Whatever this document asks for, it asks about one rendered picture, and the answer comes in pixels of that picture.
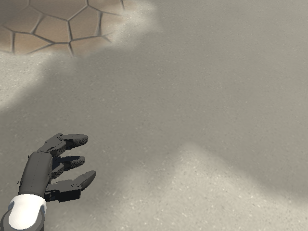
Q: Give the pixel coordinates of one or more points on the robot left hand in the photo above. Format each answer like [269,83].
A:
[46,164]

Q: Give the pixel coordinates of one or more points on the left robot forearm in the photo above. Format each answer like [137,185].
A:
[26,212]

